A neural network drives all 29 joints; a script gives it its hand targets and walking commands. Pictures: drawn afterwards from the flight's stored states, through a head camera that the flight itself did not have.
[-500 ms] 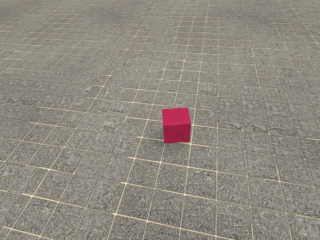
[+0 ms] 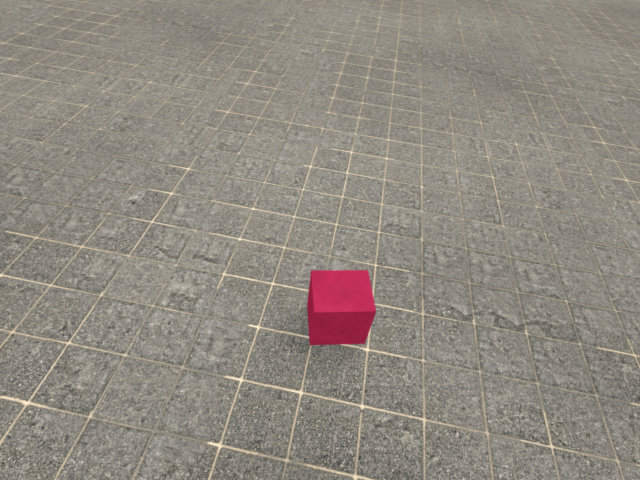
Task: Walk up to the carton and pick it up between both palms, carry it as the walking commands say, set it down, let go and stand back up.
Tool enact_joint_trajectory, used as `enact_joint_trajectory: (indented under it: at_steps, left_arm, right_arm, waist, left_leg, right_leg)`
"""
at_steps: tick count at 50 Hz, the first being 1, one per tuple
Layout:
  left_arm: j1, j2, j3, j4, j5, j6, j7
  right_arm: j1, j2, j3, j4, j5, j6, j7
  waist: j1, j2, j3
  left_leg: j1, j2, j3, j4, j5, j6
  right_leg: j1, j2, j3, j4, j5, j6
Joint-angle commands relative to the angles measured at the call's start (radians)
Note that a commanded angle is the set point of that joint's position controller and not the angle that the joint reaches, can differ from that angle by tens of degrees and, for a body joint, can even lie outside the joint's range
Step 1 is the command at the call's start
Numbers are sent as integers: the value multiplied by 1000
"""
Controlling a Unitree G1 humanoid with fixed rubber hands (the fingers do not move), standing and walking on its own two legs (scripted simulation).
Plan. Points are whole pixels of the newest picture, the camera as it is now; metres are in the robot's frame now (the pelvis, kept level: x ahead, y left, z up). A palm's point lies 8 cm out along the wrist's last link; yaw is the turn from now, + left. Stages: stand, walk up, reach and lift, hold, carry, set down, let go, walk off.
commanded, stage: walk up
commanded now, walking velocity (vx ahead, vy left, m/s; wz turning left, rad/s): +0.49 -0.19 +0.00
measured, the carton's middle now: (338, 307) +0.80 -0.14 -0.67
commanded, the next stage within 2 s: none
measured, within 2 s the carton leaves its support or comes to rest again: neither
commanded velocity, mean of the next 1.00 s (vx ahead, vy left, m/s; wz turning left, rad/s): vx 0.26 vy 0.02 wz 0.00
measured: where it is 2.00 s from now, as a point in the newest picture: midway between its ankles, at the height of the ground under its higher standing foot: (329, 454)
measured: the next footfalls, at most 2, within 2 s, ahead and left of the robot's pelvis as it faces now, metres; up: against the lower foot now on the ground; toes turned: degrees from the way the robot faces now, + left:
right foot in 0.28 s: +0.28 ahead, -0.20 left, +0.00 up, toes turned -11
left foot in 0.76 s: +0.35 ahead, +0.08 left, +0.00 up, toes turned +8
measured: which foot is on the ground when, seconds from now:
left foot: down 0.00-0.30, up 0.32-0.74, down 0.76-1.00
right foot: up 0.00-0.26, down 0.28-0.76, up 0.78-1.00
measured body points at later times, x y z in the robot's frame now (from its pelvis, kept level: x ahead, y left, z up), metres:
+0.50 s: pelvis +0.20 -0.08 -0.01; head +0.22 -0.11 +0.44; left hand +0.24 +0.16 -0.14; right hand +0.19 -0.32 -0.18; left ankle +0.18 +0.06 -0.67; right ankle +0.25 -0.19 -0.75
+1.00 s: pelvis +0.31 -0.03 +0.00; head +0.32 -0.01 +0.45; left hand +0.35 +0.21 -0.17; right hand +0.31 -0.26 -0.15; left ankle +0.31 +0.08 -0.75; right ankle +0.32 -0.18 -0.70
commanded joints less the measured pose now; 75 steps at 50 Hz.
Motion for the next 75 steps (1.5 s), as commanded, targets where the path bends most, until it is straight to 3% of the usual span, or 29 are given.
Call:
enact_joint_trajectory:
  at_steps: [1, 6, 9, 10, 13, 14, 15, 16, 17, 19, 21, 34, 36, 37, 38, 39, 40, 43, 44, 45, 46, 50, 53, 54, 56, 57, 60, 66, 75]
  left_arm:
    - [18, -8, -12, -41, 4, 25, -25]
    - [-142, -18, -22, -91, -4, 21, -36]
    - [-162, -25, -31, -113, -11, -5, -30]
    - [-154, -24, -27, -108, -11, -10, -25]
    - [54, 44, 9, -26, 1, -40, 6]
    - [209, 149, 44, 9, 10, -53, 19]
    - [311, 241, 54, 30, 6, -51, 30]
    - [303, 235, 42, 25, -11, -48, 31]
    - [242, 205, 33, 15, -21, -43, 35]
    - [88, 92, 13, -10, -30, -44, 38]
    - [56, 47, 7, -18, -11, -47, 38]
    - [108, 114, 29, 22, 12, -29, 34]
    - [127, 59, 12, 44, 0, -16, 31]
    - [164, -9, -10, 48, -2, -15, 30]
    - [152, -48, -16, 19, 5, -4, 30]
    - [122, -5, 1, -8, 0, 9, 29]
    - [81, 14, 2, -11, -6, 13, 26]
    - [120, -21, -12, 27, 0, 8, 15]
    - [135, -18, -13, 34, -2, 12, 18]
    - [132, -13, -11, 42, -14, 22, 30]
    - [130, -2, -5, 39, -29, 28, 37]
    - [50, -12, -18, 8, -29, 52, 49]
    - [68, -24, -18, 32, -31, 36, 52]
    - [77, -9, -15, 40, -28, 25, 54]
    - [75, 67, 1, 53, -22, 3, 55]
    - [21, 84, 1, 64, -22, 10, 52]
    - [-19, 29, -15, 65, -31, 8, 56]
    - [16, 1, -17, 96, -33, -4, 57]
    - [47, -11, -19, 104, -36, -9, 55]
  right_arm:
    - [85, -162, -37, -19, 3, -12, -13]
    - [166, -167, -39, 7, -5, -9, -20]
    - [165, -157, -34, 24, -8, 2, -11]
    - [183, -163, -37, 41, -11, 9, -12]
    - [221, -144, -27, 60, 7, 14, -18]
    - [240, -111, -7, 39, 17, 9, -22]
    - [264, -75, 8, 9, 17, 15, -29]
    - [279, -94, -8, 39, 12, 35, -40]
    - [262, -120, -22, 67, 7, 51, -39]
    - [202, -83, -17, 67, -3, 66, -23]
    - [177, -63, -13, 73, -7, 87, -15]
    - [-63, -83, -2, -16, 2, 91, 11]
    - [56, -119, -17, 27, 2, 55, -3]
    - [126, -198, -44, 46, -14, 38, -13]
    - [171, -267, -57, 44, -20, 31, -20]
    - [125, -287, -72, 27, -15, 35, -24]
    - [51, -250, -61, 20, -9, 38, -22]
    - [-43, -128, -17, -12, -2, 24, -25]
    - [-21, -125, -16, -6, -3, 20, -30]
    - [-38, -113, -1, -1, 2, 17, -38]
    - [-23, -123, -6, 8, 1, 11, -41]
    - [-2, -143, -19, 22, -2, 35, -48]
    - [-20, -148, -33, 21, 5, 60, -46]
    - [-6, -126, -31, 17, 13, 63, -43]
    - [53, -55, -15, 11, 24, 66, -38]
    - [58, -35, 3, 19, 27, 77, -44]
    - [34, -59, -4, 36, 23, 82, -46]
    - [32, -65, -3, 63, 21, 72, -50]
    - [19, -65, -8, 81, 16, 83, -52]
  waist:
    - [7, 218, 42]
    - [-28, 209, 98]
    - [-40, 332, 97]
    - [-38, 316, 100]
    - [45, 66, -50]
    - [96, -160, -162]
    - [96, -315, -236]
    - [85, -164, -284]
    - [63, -12, -234]
    - [22, -41, -108]
    - [11, -145, -86]
    - [7, -78, 15]
    - [-50, -49, -68]
    - [-79, 173, -92]
    - [-70, 336, -56]
    - [-48, 312, -8]
    - [-33, 292, 43]
    - [13, 219, 30]
    - [20, 202, 11]
    - [38, 156, 30]
    - [27, 196, 5]
    - [0, 272, -53]
    - [36, 208, -34]
    - [50, 157, -34]
    - [20, -93, -67]
    - [3, -176, -36]
    - [-13, -67, 10]
    - [-1, 38, 0]
    - [2, 56, 18]
  left_leg:
    - [46, 251, -208, -235, 187, 31]
    - [113, 243, -138, -244, 281, 38]
    - [55, 155, -14, -214, 197, 49]
    - [42, 166, -22, -188, 197, 59]
    - [-14, 120, 5, 160, 326, 18]
    - [-217, 53, 9, 431, 71, -30]
    - [-375, -29, -33, 682, -391, -48]
    - [-385, 9, -124, 825, -396, -48]
    - [-394, 40, -172, 866, -319, -55]
    - [-349, 86, -178, 788, -184, -63]
    - [-299, 83, -144, 739, -111, -61]
    - [-122, 20, -41, 142, -27, -87]
    - [126, 16, -35, 54, 10, -65]
    - [216, 199, -277, -85, -158, -23]
    - [178, 403, -565, -258, -289, 24]
    - [93, 440, -594, -321, -396, 83]
    - [19, 384, -537, -330, -388, 100]
    - [10, 214, -254, -261, -62, 42]
    - [36, 209, -221, -228, 134, 40]
    - [8, 205, -153, -147, 605, 43]
    - [41, 206, -126, -92, 882, 52]
    - [70, 198, -124, -50, 655, 93]
    - [-10, 174, -158, -32, 391, 79]
    - [-53, 150, -153, -17, 298, 53]
    - [-107, 27, -104, 55, -22, -18]
    - [-45, -4, -89, 9, -127, -41]
    - [30, 30, -106, -39, 12, -46]
    - [69, 60, -109, -98, 90, -40]
    - [88, 65, -94, -105, 78, -43]
  right_leg:
    - [-114, -48, 16, -56, 132, 23]
    - [-111, -29, -17, -301, 150, 33]
    - [69, 19, -98, -484, 78, 19]
    - [105, 37, -130, -506, 49, 17]
    - [437, 35, -142, -673, 128, -37]
    - [646, -185, 118, -704, 323, -84]
    - [757, -392, 389, -760, 586, -149]
    - [723, -451, 447, -783, 560, -180]
    - [636, -434, 415, -785, 522, -160]
    - [435, -320, 192, -813, 486, -134]
    - [308, -269, 109, -841, 365, -138]
    - [194, -233, 55, -916, -195, -158]
    - [147, -94, -43, -729, -238, -101]
    - [39, 8, -127, -465, -226, -51]
    - [-83, 52, -88, -233, -324, -18]
    - [-99, 14, 0, -135, -312, -22]
    - [-97, -12, 28, -85, -228, -25]
    - [3, -12, 12, -131, -42, -15]
    - [24, 2, -4, -146, -16, -3]
    - [98, 27, 5, -218, -49, 3]
    - [119, 46, 7, -276, -110, 10]
    - [160, 50, -6, -415, -144, 7]
    - [285, 64, -35, -645, 30, -4]
    - [359, 31, -28, -715, 109, -21]
    - [450, -128, 148, -761, 414, -66]
    - [353, -136, 166, -809, 358, -121]
    - [328, -63, 102, -821, 230, -92]
    - [389, -31, 54, -798, 309, -77]
    - [360, -13, 57, -827, 241, -71]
